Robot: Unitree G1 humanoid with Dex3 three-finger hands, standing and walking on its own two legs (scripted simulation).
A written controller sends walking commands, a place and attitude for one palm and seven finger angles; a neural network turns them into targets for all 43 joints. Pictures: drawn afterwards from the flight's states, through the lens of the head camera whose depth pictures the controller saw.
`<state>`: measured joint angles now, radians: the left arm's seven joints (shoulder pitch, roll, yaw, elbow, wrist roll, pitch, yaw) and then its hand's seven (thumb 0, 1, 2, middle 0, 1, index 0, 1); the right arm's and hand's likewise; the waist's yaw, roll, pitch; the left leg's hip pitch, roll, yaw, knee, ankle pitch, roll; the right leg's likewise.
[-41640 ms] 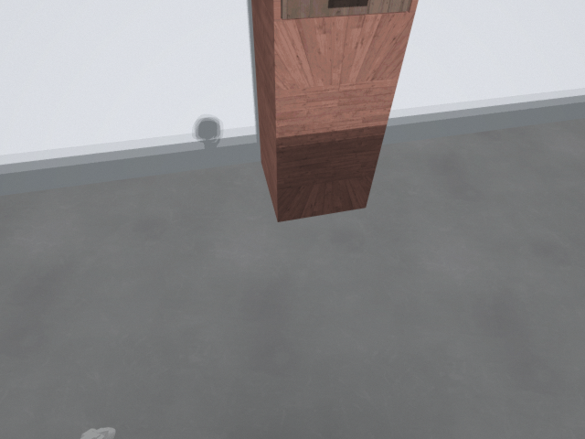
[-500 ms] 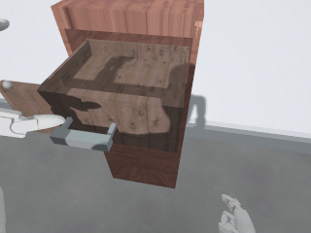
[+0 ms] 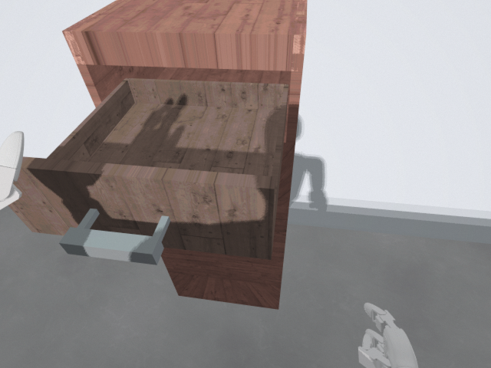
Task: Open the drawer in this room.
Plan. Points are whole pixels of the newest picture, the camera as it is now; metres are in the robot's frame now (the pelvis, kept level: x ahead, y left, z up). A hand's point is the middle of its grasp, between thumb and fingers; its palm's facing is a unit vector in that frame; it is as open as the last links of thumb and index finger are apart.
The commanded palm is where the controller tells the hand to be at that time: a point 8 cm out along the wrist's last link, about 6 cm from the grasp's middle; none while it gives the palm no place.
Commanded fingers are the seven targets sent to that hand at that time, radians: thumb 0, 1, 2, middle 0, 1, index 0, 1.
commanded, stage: draw the hand back to the body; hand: left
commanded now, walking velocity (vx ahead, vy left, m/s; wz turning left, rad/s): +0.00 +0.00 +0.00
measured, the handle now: (120, 232) +0.23 +0.20 +0.17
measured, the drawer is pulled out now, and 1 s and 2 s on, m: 0.29 0.29 0.29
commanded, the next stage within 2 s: step back with the hand held close in 0.24 s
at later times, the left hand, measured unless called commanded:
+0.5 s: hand out of the picture +0.17 +0.22 +0.33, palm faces +0.59 -0.71 -0.38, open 7.4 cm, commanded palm +0.12 +0.27 +0.32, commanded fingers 0.00 0.90 0.90 -0.20 -0.30 -0.20 -0.30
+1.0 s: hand out of the picture +0.08 +0.26 +0.33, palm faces +0.66 -0.71 -0.25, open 7.4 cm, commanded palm +0.02 +0.30 +0.32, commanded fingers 0.00 0.90 0.90 -0.20 -0.30 -0.20 -0.30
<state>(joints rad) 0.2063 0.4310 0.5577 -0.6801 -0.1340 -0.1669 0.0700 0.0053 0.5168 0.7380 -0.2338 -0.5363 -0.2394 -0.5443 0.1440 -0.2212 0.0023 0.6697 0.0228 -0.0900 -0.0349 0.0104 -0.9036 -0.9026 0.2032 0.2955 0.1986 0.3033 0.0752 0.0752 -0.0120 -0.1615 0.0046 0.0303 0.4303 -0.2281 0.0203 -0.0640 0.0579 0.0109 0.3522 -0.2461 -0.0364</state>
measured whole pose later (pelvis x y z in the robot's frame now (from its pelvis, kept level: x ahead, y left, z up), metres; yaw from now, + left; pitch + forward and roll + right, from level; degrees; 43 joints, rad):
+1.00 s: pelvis -0.11 +0.02 -0.02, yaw -1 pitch -1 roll -2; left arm 0.08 0.52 0.67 -0.65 -0.05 -0.25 0.15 0.01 0.89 0.90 -0.21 -0.30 -0.21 -0.31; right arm 0.25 -0.22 -0.01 0.62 0.03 -0.09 -0.04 0.01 -0.90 -0.90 0.20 0.30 0.20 0.30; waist -0.01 0.04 -0.03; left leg -0.45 0.01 0.06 0.61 -0.19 0.05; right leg -0.38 0.04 0.01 0.59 -0.24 -0.01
